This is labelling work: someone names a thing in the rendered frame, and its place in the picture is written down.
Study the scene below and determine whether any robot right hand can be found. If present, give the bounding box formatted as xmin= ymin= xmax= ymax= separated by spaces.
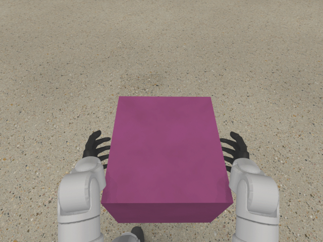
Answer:
xmin=220 ymin=132 xmax=249 ymax=173

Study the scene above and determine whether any robot left hand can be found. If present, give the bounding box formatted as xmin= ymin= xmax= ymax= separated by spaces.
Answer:
xmin=82 ymin=130 xmax=111 ymax=169

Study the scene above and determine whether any right robot forearm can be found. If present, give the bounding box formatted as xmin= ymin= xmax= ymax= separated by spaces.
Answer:
xmin=229 ymin=158 xmax=280 ymax=242

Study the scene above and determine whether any left robot foot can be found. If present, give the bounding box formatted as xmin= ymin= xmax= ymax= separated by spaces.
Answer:
xmin=131 ymin=226 xmax=144 ymax=242

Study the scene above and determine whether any robot left shin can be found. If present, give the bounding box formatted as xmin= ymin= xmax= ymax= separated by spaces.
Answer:
xmin=122 ymin=232 xmax=137 ymax=237

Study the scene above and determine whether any carton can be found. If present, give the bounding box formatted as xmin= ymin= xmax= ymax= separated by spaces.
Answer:
xmin=101 ymin=96 xmax=233 ymax=223

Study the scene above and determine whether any left robot forearm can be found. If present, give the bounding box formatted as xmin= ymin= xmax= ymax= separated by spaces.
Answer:
xmin=58 ymin=156 xmax=106 ymax=242

